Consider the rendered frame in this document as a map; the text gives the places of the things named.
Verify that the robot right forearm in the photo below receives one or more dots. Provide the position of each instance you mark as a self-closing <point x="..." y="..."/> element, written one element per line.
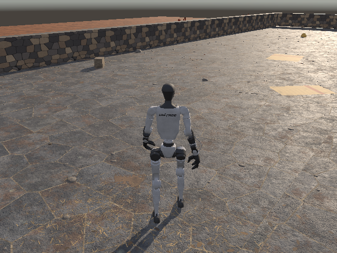
<point x="192" y="143"/>

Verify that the robot left hand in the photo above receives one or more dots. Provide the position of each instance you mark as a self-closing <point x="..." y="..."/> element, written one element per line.
<point x="149" y="142"/>

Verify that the robot right hand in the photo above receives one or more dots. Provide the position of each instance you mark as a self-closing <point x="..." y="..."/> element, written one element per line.
<point x="196" y="162"/>

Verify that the robot head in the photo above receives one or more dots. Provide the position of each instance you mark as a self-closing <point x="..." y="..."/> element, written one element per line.
<point x="168" y="91"/>

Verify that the robot right thigh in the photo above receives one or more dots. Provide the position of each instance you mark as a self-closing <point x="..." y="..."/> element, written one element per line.
<point x="180" y="154"/>

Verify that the left robot upper arm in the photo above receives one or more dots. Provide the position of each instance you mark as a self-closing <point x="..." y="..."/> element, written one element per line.
<point x="149" y="119"/>

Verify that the right robot upper arm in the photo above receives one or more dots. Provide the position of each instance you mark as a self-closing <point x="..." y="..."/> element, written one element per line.
<point x="187" y="120"/>

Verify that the robot left forearm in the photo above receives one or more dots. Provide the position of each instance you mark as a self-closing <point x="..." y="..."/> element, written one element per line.
<point x="146" y="136"/>

